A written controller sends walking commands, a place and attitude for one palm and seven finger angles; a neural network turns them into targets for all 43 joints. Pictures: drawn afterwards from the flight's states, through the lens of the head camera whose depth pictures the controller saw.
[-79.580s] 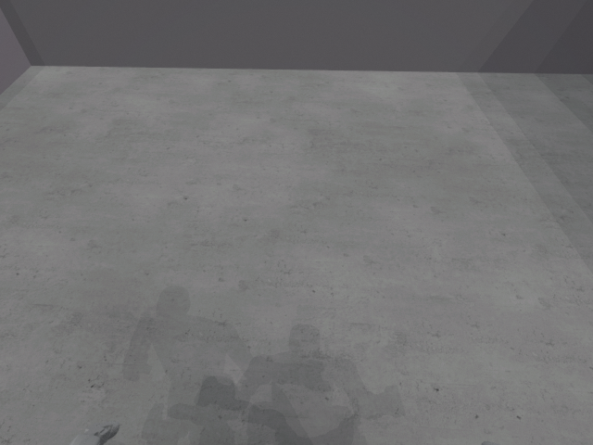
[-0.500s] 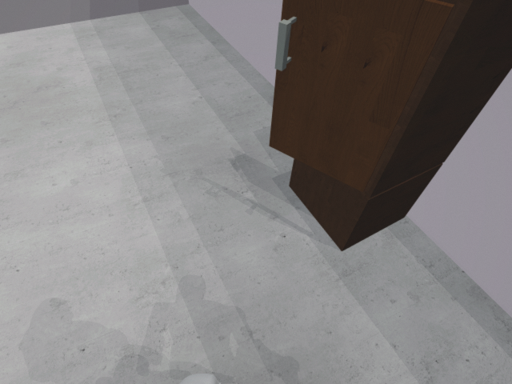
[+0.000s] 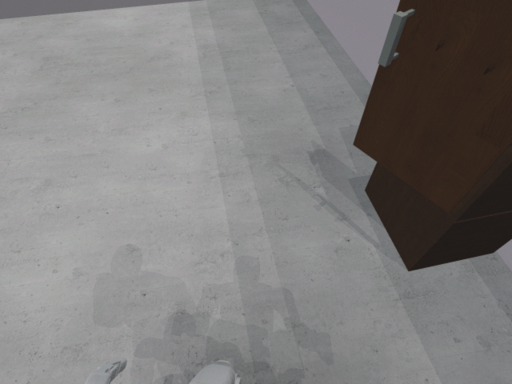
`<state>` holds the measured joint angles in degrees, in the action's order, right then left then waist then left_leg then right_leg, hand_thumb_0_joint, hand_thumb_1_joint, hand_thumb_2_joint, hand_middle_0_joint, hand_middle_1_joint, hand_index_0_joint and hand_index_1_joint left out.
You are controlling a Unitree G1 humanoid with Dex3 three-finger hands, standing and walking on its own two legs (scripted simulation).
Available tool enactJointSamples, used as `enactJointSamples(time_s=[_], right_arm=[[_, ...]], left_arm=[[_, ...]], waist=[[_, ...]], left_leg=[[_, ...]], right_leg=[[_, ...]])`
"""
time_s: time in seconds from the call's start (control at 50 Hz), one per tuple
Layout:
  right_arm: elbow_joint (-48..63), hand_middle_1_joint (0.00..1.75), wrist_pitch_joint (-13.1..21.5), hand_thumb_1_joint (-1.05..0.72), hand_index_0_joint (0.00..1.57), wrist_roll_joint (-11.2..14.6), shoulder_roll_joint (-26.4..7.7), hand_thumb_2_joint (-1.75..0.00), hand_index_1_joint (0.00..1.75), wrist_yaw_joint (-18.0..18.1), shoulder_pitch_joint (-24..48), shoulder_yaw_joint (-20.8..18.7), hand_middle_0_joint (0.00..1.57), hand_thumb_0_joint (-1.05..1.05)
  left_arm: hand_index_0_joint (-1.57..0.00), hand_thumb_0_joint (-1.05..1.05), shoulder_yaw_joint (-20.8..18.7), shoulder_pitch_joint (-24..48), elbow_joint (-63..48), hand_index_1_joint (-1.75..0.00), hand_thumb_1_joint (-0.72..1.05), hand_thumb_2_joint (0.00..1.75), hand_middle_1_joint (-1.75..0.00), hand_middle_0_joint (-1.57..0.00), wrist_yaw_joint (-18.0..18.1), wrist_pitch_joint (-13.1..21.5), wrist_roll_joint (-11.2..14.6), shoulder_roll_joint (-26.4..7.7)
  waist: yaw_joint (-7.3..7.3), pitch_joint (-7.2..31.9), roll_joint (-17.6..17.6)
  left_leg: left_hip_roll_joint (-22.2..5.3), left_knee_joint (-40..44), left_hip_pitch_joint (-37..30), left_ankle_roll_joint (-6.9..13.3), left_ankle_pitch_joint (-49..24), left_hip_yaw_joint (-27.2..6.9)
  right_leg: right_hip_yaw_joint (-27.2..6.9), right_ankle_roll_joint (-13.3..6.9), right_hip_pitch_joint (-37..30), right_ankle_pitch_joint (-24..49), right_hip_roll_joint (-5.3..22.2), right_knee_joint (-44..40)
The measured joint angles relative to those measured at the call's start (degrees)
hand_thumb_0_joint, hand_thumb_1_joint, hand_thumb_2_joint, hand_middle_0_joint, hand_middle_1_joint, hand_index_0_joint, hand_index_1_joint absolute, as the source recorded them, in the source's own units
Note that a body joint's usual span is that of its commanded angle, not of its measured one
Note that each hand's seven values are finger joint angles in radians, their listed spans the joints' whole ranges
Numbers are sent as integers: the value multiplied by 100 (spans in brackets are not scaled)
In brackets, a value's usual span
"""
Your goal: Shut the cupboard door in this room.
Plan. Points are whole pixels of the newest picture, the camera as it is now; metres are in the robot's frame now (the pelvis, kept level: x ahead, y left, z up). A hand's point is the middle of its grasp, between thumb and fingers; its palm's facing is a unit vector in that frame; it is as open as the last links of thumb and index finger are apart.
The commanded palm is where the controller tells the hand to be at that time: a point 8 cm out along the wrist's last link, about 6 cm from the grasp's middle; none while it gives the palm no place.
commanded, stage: walk to a spot facing it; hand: left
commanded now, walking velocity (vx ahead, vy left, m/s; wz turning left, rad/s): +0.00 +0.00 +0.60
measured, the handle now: (397, 37) +0.89 -0.33 +0.08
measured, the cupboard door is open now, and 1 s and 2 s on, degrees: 26 26 26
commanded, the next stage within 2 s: turn to face it in 1.00 s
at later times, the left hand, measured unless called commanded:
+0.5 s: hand out of the picture +0.06 +0.25 -0.15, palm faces +0.32 -0.92 -0.24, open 7.4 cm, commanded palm none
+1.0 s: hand out of the picture +0.12 +0.18 -0.16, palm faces +0.62 -0.76 -0.17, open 7.3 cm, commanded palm none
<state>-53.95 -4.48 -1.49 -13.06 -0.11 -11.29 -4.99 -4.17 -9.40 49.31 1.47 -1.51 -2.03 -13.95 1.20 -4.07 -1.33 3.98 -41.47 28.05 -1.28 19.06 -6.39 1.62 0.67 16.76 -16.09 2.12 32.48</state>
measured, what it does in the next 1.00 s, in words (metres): walks ahead, turning left: left foot, then right foot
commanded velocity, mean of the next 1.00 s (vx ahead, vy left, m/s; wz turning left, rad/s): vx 0.24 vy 0.00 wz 0.54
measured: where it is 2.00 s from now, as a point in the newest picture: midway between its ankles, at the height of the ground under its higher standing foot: (222, 353)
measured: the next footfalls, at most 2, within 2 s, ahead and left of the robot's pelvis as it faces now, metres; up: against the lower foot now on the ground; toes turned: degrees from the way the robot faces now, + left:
left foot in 0.26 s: +0.03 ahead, +0.15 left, +0.00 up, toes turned +18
right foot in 0.64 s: +0.28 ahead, -0.05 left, +0.00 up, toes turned +16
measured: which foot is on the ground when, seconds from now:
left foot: up 0.00-0.24, down 0.26-0.64, up 0.66-1.00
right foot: down 0.00-0.28, up 0.30-0.62, down 0.64-1.00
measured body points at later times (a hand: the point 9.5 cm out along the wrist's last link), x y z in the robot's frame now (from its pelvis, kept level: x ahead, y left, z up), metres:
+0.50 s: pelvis +0.06 +0.03 +0.01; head +0.09 +0.04 +0.46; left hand +0.04 +0.30 -0.13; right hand +0.15 -0.20 -0.13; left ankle -0.01 +0.13 -0.73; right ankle +0.15 -0.10 -0.67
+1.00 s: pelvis +0.22 +0.04 +0.02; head +0.26 +0.08 +0.46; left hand +0.09 +0.22 -0.14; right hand +0.44 -0.11 -0.12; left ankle +0.20 +0.19 -0.68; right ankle +0.25 -0.06 -0.73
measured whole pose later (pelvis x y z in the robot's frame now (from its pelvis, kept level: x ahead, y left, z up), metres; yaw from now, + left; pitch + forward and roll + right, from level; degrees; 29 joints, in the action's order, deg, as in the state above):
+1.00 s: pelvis +0.22 +0.04 +0.02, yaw +37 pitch +1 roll +0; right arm -54.6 -2.2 -1.5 -12.2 -2.0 -7.7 -3.6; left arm -3.1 -18.4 57.0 0.6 2.8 -2.0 -8.3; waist -0.3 -5.7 1.0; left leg -4.8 -49.9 31.7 -1.7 15.8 4.8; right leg 20.2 0.0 6.4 -15.3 5.8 22.1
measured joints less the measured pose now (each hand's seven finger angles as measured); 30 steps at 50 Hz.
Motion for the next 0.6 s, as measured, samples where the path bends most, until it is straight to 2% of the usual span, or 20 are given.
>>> enactJointSamples(time_s=[0.06,0.1,0.16,0.24,0.26,0.28,0.3,0.34,0.38,0.42,0.5,0.6], right_arm=[[81,29,-44,-91,20,-26,-147,-89,30,-59,47,-94,20,0],[142,29,-24,-91,20,-20,-168,-90,30,-106,34,-88,20,0],[178,29,21,-91,20,7,-131,-90,30,-162,-37,-35,20,0],[127,29,119,-91,20,26,-72,-90,30,-195,-81,66,20,0],[139,29,170,-91,20,26,-76,-90,30,-201,-102,93,20,0],[147,29,237,-91,20,14,-69,-90,30,-194,-102,112,20,0],[142,29,305,-91,20,-7,-35,-90,30,-169,-78,129,20,0],[145,29,427,-91,20,-34,57,-90,30,-115,-86,180,20,0],[165,29,516,-91,20,-43,143,-90,30,-53,-220,238,20,0],[115,29,567,-91,20,-41,204,-90,30,0,-367,280,20,0],[-101,29,583,-91,21,-30,254,-89,30,41,-636,316,20,0],[-369,30,497,-91,21,-34,229,-89,30,8,-828,281,21,0]], left_arm=[[-20,0,50,-106,96,-30,91,89,-29,-20,29,-74,-14,136],[-20,1,60,-180,162,-30,91,89,-29,-20,20,-78,-14,172],[-20,1,67,-230,222,-30,91,89,-29,-20,-29,-8,-20,178],[-20,1,45,-320,248,-30,91,89,-30,-21,-128,124,-16,130],[-20,1,34,-379,260,-30,91,89,-30,-21,-153,136,3,109],[-20,1,8,-435,279,-30,91,89,-30,-21,-176,122,28,72],[-20,1,-22,-470,326,-30,91,89,-30,-21,-190,74,39,24],[-20,1,-56,-517,446,-30,91,89,-30,-21,-198,-60,13,-68],[-20,1,-85,-506,544,-30,91,89,-29,-20,-211,-121,-4,-124],[-20,1,-97,-446,547,-30,91,89,-29,-20,-252,-106,0,-143],[-19,1,-69,-294,406,-30,91,89,-29,-20,-327,-17,25,-89],[-19,1,-38,-176,236,-30,91,89,-29,-20,-390,113,42,28]], waist=[[49,-13,-42],[104,-16,35],[128,-27,214],[-2,-48,427],[-28,-28,453],[-36,-20,503],[-60,-39,562],[-99,-56,602],[-56,-23,558],[-34,-22,484],[-28,-12,290],[-5,27,70]], left_leg=[[-35,-1807,450,-54,422,276],[-206,-2148,396,-121,361,514],[-457,-1446,-71,-165,468,785],[-593,115,-873,-85,627,1032],[-583,615,-1120,-50,469,1067],[-522,866,-1184,47,-104,1058],[-463,756,-1143,125,-279,1048],[-437,669,-1216,207,-100,1040],[-430,873,-1386,208,-28,937],[-413,1180,-1600,179,-126,815],[-388,1674,-2011,168,-244,600],[-413,1609,-2311,50,83,418]], right_leg=[[234,5,-146,-44,136,-59],[369,30,-280,-38,242,-207],[630,69,-431,-60,426,-315],[979,197,-469,-313,692,-57],[1050,251,-427,-440,765,129],[1054,259,-323,-601,862,443],[879,279,-128,-950,879,981],[498,245,350,-1307,709,2103],[337,225,752,-1110,549,2758],[241,241,1061,-744,465,2946],[138,286,1329,-240,414,2211],[220,297,1002,189,280,739]])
